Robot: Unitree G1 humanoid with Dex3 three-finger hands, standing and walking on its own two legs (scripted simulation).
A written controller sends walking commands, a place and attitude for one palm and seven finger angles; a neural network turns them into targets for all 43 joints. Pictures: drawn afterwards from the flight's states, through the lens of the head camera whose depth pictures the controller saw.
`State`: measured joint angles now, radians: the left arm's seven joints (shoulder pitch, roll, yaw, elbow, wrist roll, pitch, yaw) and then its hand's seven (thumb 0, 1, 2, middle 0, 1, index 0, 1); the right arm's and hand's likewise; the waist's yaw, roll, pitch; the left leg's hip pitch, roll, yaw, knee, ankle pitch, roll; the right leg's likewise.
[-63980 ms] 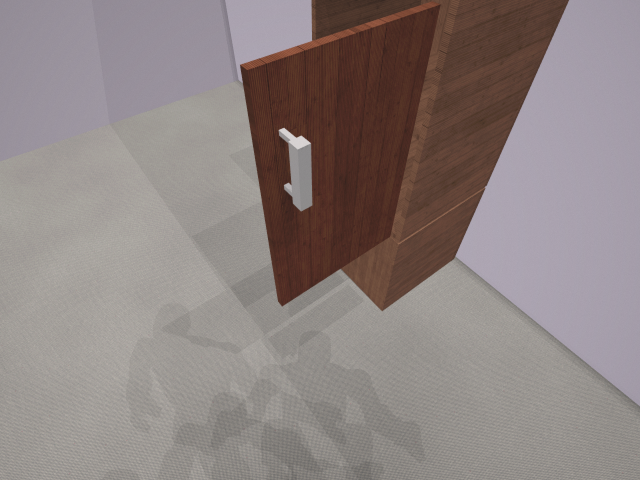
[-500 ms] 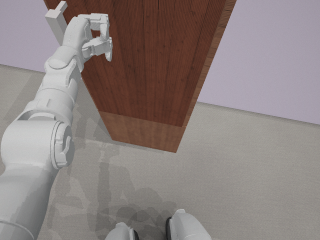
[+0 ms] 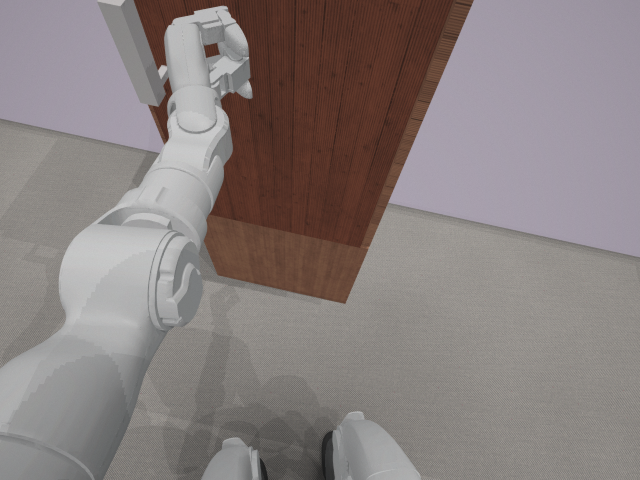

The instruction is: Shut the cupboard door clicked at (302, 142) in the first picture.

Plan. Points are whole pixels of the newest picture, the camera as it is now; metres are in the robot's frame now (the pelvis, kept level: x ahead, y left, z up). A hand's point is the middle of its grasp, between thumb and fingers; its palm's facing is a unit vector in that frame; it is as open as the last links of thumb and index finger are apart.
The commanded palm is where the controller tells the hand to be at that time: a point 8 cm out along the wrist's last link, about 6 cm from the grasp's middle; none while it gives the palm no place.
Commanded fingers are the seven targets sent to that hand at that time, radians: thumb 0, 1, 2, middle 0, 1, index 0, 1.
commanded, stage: pull the fist back off the door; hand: left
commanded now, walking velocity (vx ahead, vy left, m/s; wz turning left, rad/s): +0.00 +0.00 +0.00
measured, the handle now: (143, 43) +0.62 +0.12 +0.14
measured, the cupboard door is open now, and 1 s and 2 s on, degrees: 0 0 0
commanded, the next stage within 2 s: draw the hand back to the body in 0.64 s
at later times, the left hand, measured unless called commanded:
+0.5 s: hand (256, 89) +0.54 -0.01 +0.13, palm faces -0.03 -1.00 -0.01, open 3.1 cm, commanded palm +0.50 +0.05 +0.14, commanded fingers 0.00 0.90 0.90 -1.30 -1.50 -1.30 -1.50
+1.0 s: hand (220, 119) +0.48 +0.04 +0.15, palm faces -0.01 -1.00 -0.04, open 3.1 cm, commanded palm +0.43 +0.09 +0.16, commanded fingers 0.00 0.90 0.90 -1.30 -1.50 -1.30 -1.50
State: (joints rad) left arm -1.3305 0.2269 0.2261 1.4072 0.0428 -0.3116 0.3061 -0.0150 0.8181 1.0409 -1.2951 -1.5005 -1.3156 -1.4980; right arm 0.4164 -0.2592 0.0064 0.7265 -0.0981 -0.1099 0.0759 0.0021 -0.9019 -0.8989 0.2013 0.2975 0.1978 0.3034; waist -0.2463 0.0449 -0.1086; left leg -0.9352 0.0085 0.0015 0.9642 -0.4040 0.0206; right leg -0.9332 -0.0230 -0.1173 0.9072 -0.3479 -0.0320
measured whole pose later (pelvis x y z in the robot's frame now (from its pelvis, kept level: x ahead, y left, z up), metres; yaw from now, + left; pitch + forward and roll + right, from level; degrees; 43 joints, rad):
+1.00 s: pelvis +0.04 -0.02 +0.04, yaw -3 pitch +9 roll +1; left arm -0.61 0.08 0.11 0.76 -0.07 -0.27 0.12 0.02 0.90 0.90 -1.30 -1.50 -1.30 -1.50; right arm 0.30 -0.23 -0.02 0.61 0.01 0.00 0.02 0.00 -0.90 -0.90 0.20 0.30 0.20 0.30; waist -0.05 0.05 -0.08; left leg -0.45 0.02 0.07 0.67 -0.37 0.00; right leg -0.51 0.01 -0.04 0.69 -0.33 -0.04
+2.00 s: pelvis +0.04 +0.01 +0.07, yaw -1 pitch -5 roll -1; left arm 0.47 0.35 0.34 -0.34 -0.06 -0.09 0.11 0.02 0.89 0.90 -0.39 -0.50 -0.39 -0.50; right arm 0.22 -0.23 0.01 0.64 0.02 -0.06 -0.07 0.01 -0.90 -0.90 0.20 0.30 0.20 0.30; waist 0.06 0.09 0.01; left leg -0.06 -0.01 0.05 0.41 -0.26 0.03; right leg -0.09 -0.01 -0.07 0.39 -0.21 0.00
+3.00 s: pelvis -0.01 +0.04 +0.05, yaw -3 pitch +0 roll -1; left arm 0.54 0.43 0.43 -0.46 -0.04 -0.17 0.15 0.02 0.89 0.90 -0.21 -0.30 -0.21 -0.30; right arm 0.22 -0.23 -0.01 0.54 0.02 0.00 -0.10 0.01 -0.90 -0.90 0.20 0.30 0.20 0.30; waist 0.00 0.01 -0.01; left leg -0.34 -0.02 0.08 0.62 -0.29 0.08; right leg -0.36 -0.03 -0.03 0.58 -0.20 0.03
